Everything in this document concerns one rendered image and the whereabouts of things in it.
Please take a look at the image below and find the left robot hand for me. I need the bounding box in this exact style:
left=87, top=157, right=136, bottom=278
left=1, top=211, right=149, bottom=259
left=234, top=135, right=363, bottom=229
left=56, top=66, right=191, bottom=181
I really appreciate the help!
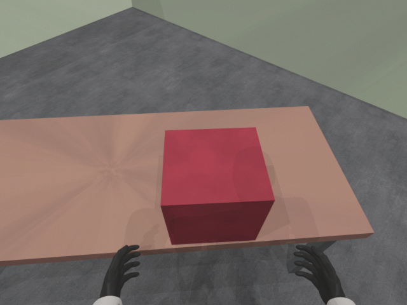
left=100, top=245, right=141, bottom=298

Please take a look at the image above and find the carton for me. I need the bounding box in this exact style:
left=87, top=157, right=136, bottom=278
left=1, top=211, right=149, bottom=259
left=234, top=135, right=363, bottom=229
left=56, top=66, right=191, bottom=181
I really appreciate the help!
left=160, top=127, right=275, bottom=245

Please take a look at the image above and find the table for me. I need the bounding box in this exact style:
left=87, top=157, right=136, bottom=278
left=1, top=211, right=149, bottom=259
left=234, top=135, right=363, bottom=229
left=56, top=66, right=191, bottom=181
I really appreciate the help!
left=0, top=106, right=375, bottom=273

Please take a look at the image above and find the right robot hand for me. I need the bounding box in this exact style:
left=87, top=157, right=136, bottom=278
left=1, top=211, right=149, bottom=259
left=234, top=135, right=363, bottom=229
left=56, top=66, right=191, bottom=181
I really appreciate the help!
left=294, top=245, right=346, bottom=305

